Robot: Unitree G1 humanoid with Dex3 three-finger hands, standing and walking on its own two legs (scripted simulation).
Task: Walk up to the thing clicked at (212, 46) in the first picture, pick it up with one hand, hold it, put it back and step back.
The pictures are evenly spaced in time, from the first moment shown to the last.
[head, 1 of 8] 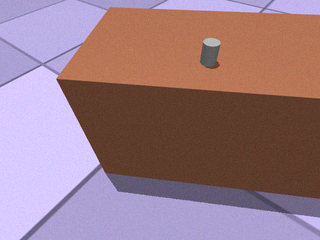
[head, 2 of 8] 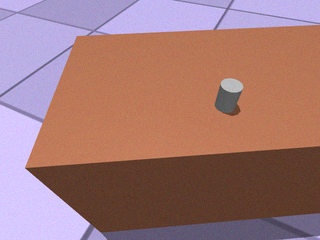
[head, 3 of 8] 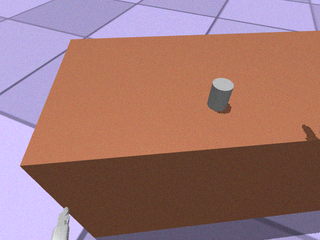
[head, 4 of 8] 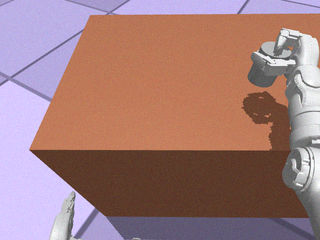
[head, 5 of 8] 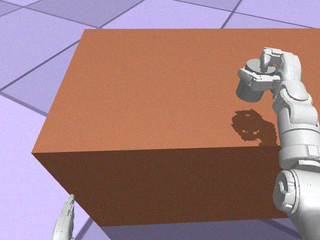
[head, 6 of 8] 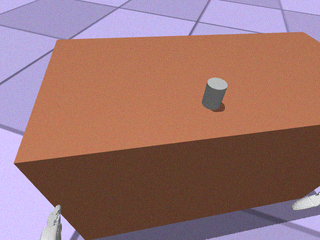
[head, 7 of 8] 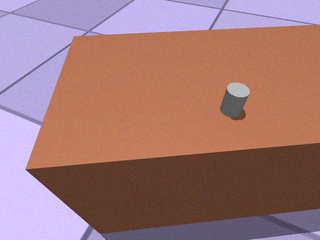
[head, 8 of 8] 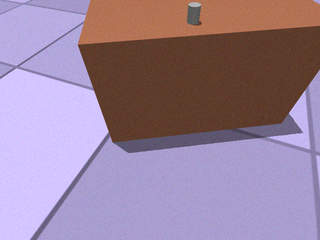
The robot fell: no
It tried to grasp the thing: yes
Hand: right
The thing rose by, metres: 0.22
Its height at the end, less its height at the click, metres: +0.00
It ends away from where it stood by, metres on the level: 0.03
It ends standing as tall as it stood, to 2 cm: yes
